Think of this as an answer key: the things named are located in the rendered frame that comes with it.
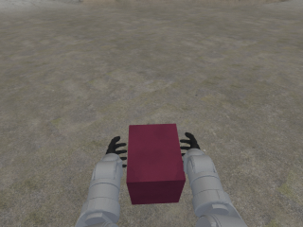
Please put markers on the left robot hand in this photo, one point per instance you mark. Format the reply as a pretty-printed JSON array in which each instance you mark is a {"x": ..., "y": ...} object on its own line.
[{"x": 113, "y": 146}]

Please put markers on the right robot forearm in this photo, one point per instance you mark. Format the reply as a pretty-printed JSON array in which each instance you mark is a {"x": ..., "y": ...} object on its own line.
[{"x": 206, "y": 187}]

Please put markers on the carton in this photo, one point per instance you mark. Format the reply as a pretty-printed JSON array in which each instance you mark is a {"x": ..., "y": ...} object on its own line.
[{"x": 155, "y": 169}]

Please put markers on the right robot hand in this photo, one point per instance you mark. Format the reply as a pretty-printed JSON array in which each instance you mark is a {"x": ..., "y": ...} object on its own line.
[{"x": 192, "y": 142}]

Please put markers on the left robot forearm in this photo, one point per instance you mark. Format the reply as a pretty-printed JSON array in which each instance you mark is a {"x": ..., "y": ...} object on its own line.
[{"x": 103, "y": 193}]

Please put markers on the right robot upper arm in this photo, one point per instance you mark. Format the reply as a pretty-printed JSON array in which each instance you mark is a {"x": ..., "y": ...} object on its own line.
[{"x": 217, "y": 220}]

